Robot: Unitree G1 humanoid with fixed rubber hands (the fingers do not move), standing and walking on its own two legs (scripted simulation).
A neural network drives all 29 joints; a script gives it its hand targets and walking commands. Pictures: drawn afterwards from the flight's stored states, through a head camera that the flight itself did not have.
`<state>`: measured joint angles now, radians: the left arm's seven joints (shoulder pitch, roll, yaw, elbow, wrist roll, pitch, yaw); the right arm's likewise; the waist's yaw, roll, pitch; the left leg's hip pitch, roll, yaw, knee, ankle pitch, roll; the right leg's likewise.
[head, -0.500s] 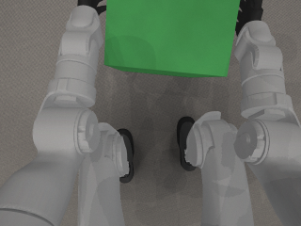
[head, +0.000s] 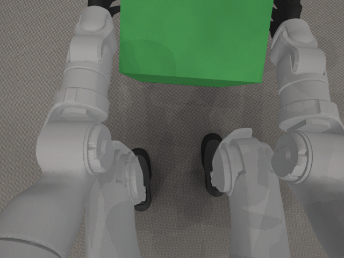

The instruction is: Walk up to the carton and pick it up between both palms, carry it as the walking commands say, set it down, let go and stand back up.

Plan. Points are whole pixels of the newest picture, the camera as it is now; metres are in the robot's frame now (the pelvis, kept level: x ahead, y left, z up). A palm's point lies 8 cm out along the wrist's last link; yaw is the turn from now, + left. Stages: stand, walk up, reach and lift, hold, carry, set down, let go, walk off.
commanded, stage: set down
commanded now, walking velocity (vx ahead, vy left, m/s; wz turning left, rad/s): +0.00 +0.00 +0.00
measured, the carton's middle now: (188, 23) +0.55 -0.06 -0.23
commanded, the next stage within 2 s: none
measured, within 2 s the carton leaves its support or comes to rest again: neither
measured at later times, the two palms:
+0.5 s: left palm (101, 9) +0.56 +0.11 -0.14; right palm (283, 21) +0.51 -0.22 -0.14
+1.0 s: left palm (97, 21) +0.55 +0.12 -0.15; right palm (280, 31) +0.50 -0.22 -0.15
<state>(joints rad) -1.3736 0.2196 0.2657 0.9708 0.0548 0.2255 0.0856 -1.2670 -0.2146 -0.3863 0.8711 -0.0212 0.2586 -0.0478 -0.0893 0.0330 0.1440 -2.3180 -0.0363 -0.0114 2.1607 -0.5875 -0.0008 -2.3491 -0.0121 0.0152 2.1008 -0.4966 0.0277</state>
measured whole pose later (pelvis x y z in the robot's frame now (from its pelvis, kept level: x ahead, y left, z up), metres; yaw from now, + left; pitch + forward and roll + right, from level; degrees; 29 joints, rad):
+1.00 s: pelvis +0.00 +0.00 +0.01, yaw +0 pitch +39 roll -1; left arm -1.38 0.30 0.13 1.09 -0.06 0.08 0.10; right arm -1.28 -0.26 -0.28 1.02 0.08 0.06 -0.10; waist -0.08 0.02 0.26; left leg -2.22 -0.03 -0.02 2.15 -0.61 -0.02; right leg -2.26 0.00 0.01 2.09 -0.51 0.02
